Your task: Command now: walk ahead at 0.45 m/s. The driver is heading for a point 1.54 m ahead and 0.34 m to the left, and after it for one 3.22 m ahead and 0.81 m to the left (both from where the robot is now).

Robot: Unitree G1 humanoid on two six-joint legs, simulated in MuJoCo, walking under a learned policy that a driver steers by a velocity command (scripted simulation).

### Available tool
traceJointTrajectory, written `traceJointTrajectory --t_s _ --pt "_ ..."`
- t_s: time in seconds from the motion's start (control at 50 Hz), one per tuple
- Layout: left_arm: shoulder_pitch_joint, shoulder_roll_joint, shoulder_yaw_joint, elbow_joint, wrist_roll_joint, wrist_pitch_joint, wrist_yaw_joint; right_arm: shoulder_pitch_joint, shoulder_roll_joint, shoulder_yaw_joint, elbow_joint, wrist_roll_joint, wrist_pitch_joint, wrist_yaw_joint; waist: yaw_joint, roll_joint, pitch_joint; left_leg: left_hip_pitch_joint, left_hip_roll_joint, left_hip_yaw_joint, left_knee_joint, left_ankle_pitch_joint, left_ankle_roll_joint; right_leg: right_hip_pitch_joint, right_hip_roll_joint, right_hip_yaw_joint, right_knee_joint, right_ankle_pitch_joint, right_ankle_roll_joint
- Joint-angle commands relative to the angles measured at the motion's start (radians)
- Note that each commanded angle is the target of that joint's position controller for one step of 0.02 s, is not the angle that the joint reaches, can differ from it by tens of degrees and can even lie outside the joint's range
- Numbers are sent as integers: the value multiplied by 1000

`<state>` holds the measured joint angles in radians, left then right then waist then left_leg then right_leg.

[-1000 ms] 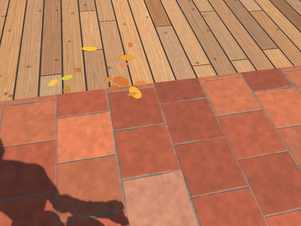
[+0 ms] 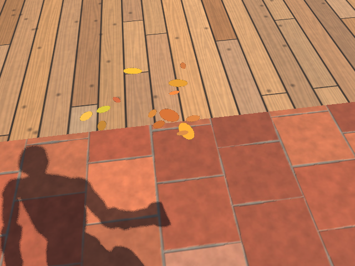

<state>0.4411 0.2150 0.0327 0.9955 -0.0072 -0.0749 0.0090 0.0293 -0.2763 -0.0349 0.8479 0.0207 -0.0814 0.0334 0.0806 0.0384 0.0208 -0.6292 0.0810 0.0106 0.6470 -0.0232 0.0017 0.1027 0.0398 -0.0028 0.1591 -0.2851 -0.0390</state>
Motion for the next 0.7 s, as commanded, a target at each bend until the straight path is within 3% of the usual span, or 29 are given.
traceJointTrajectory --t_s 0.02,0.06,0.08,0.1,0.12,0.14,0.16,0.18,0.2,0.22,0.24,0.26,0.32,0.4,0.48,0.58,0.64,0.66,0.68,0.7 --pt "17 190 41 -21 -13 -12 10 -152 -57 -4 -108 7 -15 7 -20 -127 124 43 -30 7 -100 75 21 -126 -264 101 -80 319 -136" --pt "-1 198 47 -20 -13 -4 10 -125 -86 -15 -111 6 -19 13 -56 -126 92 82 -40 2 -123 38 53 -48 -289 86 -16 459 -114" --pt "-15 211 52 -24 -8 2 10 -77 -107 -26 -102 5 -19 12 -87 -140 46 154 -63 17 -116 6 70 -20 -291 76 53 628 -102" --pt "-26 216 54 -27 -2 11 10 22 -133 -43 -76 4 -16 8 -142 -152 -25 284 -95 41 -105 -28 91 -16 -273 54 180 805 -86" --pt "-29 200 47 -32 5 21 11 189 -167 -65 -25 7 -10 0 -219 -143 -122 498 -110 54 -105 -38 118 -82 -228 22 383 859 -59" --pt "-3 160 30 -53 23 24 12 359 -230 -83 9 -4 -5 -11 -261 -25 -256 803 77 -170 -85 -106 177 -314 -171 -4 705 554 -32" --pt "141 2 -10 -48 9 2 -2 412 -273 -88 36 -12 -4 1 -167 275 -407 1063 296 -697 -268 -442 336 -656 30 42 1053 -216 22" --pt "56 114 12 -45 -18 -23 -7 367 -175 -60 28 -4 -10 5 -200 172 -322 990 270 -781 -389 -556 292 -759 -9 156 1171 -272 -2" --pt "-52 178 31 -85 -43 -40 -10 270 -143 -50 13 -5 -17 3 -178 116 -162 843 251 -630 -405 -496 251 -826 -60 127 1187 -184 -21" --pt "-106 180 30 -97 -39 -47 -2 187 -130 -45 -5 -13 -24 4 -145 14 -94 689 220 -512 -425 -357 235 -782 -115 105 1141 -84 -27" --pt "-128 174 37 -100 -21 -45 5 142 -110 -41 -10 -25 -30 7 -114 -10 -51 567 187 -412 -444 -232 227 -735 -152 96 1087 -24 -23" --pt "-103 157 39 -95 -14 -34 7 123 -88 -34 -8 -37 -35 9 -78 18 -53 498 156 -345 -467 -174 220 -669 -181 106 1054 12 -24" --pt "-105 117 36 -99 -10 -3 9 144 -85 -32 15 -25 -41 7 -52 28 -17 409 130 -245 -535 -128 240 -656 -204 86 957 38 -2" --pt "-262 124 38 -155 8 -2 9 222 -130 -42 42 -22 -33 -21 -87 -5 33 446 123 -179 -571 -62 240 -788 -210 72 730 242 41" --pt "-407 97 23 -192 1 -18 -7 298 -143 -41 67 -10 -22 -34 -138 -4 48 471 84 -87 -565 -14 200 -729 -159 17 485 422 46" --pt "-537 107 13 -248 -11 -29 -38 389 -151 -45 111 -4 5 -37 -169 1 71 657 151 -93 -489 51 195 -767 -128 16 359 353 21" --pt "-478 152 27 -247 -13 -35 -50 367 -173 -55 108 -3 22 -42 -111 39 21 737 178 -96 -378 291 168 -656 -89 -7 324 228 -21" --pt "-376 182 44 -219 -11 -37 -48 345 -175 -55 101 -4 28 -42 -50 49 -43 727 151 -69 -258 462 150 -508 -55 -37 304 221 -46" --pt "-200 234 70 -165 -7 -36 -40 341 -148 -43 90 -11 32 -43 25 36 -160 634 97 -29 -54 481 120 -249 -66 -25 322 246 -83" --pt "-40 327 94 -135 14 -32 -32 409 -73 -16 61 -25 19 -38 35 -108 -328 290 -4 22 312 182 62 161 -307 300 356 211 -203"
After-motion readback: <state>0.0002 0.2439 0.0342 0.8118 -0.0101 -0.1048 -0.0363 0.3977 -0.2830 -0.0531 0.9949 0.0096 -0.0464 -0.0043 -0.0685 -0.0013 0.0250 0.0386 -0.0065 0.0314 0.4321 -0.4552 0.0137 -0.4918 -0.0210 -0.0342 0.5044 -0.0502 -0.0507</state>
